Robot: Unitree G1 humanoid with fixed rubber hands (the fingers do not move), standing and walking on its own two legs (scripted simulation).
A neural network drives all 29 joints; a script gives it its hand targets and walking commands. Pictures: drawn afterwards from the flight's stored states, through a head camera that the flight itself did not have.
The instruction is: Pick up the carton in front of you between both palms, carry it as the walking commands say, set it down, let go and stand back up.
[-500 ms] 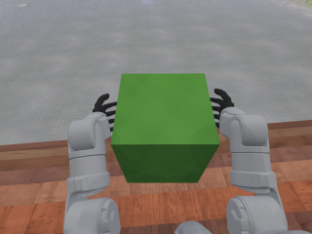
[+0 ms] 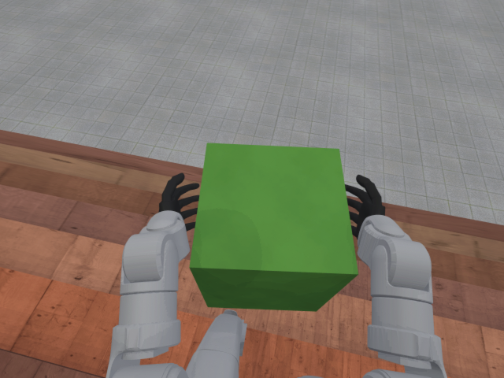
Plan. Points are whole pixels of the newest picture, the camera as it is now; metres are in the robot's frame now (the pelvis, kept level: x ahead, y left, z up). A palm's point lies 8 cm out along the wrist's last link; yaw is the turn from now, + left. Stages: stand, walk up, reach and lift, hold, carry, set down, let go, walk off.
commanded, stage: carry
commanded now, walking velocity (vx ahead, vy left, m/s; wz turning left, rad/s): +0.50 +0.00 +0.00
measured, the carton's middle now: (267, 235) +0.33 +0.04 -0.02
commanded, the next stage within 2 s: none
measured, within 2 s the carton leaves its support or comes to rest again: neither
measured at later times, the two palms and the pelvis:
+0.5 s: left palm (216, 140) +0.72 +0.22 -0.20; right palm (318, 146) +0.73 -0.08 -0.18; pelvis +0.41 +0.07 -0.26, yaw +1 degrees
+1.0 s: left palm (231, 110) +1.14 +0.25 -0.44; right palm (298, 123) +1.11 -0.05 -0.44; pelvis +0.81 +0.13 -0.52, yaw +1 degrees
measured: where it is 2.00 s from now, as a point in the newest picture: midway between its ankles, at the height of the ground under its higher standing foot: (257, 189)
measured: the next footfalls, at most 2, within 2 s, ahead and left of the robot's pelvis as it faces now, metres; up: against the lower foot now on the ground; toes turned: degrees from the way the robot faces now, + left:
left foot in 0.14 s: +0.28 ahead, +0.11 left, -0.18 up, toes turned +1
right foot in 0.52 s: +0.55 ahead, +0.03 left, -0.35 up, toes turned +1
